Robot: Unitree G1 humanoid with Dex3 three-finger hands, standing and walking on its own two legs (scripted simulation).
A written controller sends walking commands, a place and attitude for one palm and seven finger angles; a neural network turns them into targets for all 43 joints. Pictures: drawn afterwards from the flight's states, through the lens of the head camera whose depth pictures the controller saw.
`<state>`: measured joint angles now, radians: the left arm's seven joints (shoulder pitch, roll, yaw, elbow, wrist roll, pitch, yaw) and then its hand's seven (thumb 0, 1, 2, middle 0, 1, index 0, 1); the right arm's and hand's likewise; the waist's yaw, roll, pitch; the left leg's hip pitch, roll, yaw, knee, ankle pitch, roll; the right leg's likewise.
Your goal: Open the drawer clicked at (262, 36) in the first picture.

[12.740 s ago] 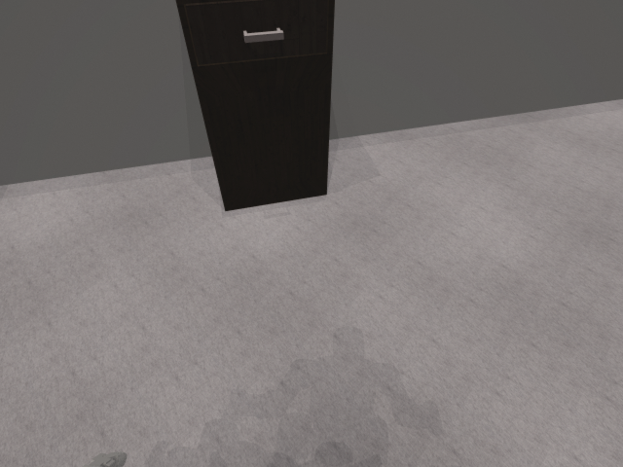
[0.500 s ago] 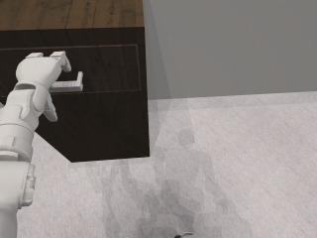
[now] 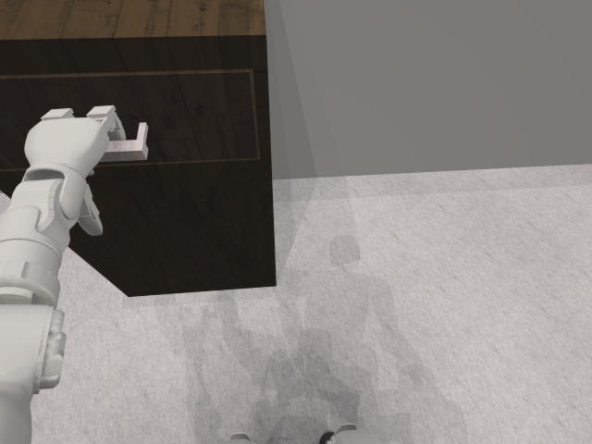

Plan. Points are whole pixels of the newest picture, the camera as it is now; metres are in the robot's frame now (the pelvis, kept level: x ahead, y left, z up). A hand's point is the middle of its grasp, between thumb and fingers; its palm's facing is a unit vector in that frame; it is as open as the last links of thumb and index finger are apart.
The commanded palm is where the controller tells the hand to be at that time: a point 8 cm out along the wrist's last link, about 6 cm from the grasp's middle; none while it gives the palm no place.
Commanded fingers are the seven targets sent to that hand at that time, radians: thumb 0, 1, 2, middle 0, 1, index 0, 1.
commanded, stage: lower the fingers behind the handle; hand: left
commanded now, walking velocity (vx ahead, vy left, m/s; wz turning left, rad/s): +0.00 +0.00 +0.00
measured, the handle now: (103, 141) +0.54 +0.27 +0.04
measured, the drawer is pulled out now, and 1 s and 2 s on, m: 0.00 0.00 0.01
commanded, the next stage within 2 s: close the thumb around the handle in 0.88 s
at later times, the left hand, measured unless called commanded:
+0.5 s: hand (97, 181) +0.48 +0.28 +0.02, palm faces -0.07 -0.02 -1.00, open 13.8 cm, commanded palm +0.47 +0.26 +0.07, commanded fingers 0.00 -0.50 0.30 -0.30 -1.20 -0.30 -1.20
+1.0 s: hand (99, 178) +0.49 +0.28 +0.02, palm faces -0.09 -0.02 -1.00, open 13.8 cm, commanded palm +0.48 +0.26 +0.07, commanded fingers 0.00 -0.39 0.35 -0.31 -1.21 -0.31 -1.21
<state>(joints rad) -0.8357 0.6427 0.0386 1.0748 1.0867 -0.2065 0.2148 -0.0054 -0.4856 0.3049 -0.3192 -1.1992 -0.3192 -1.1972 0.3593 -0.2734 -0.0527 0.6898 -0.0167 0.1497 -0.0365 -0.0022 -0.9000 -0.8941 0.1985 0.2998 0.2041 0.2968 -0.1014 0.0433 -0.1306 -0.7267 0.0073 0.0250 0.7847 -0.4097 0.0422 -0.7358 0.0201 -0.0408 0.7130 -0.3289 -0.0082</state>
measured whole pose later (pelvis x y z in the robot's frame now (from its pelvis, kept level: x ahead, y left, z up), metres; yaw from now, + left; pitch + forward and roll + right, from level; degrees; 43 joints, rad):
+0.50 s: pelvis -0.01 +0.01 -0.01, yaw -1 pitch +22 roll -3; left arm -0.85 0.64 0.05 1.11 1.10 -0.18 0.28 -0.01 -0.49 0.30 -0.30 -1.20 -0.32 -1.20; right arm 0.38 -0.27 -0.05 0.71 -0.03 0.15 -0.02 0.00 -0.90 -0.89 0.20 0.30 0.20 0.30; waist -0.12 0.05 -0.15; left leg -0.83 0.01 0.03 0.88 -0.44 0.05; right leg -0.83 0.02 -0.04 0.79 -0.35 0.00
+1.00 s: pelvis -0.01 +0.01 -0.02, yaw +0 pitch +23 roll -3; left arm -0.90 0.65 0.02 1.14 1.10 -0.16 0.26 -0.01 -0.49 0.30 -0.30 -1.20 -0.32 -1.20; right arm 0.38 -0.27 -0.04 0.70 -0.02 0.14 -0.03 0.00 -0.90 -0.89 0.20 0.30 0.20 0.30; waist -0.13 0.05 -0.14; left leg -0.86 0.01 0.02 0.90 -0.45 0.05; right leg -0.86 0.02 -0.04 0.81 -0.35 0.00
